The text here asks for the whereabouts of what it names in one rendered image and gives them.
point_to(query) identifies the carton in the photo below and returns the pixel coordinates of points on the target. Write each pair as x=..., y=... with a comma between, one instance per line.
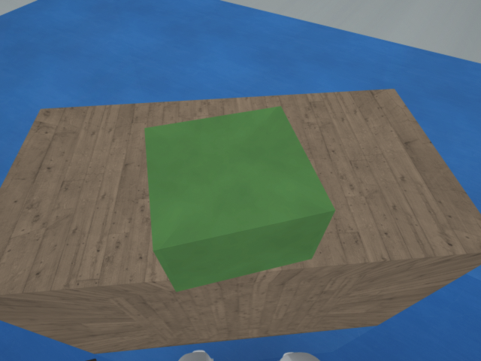
x=232, y=195

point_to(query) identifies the pedestal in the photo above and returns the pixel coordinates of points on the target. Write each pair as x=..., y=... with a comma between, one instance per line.
x=76, y=250

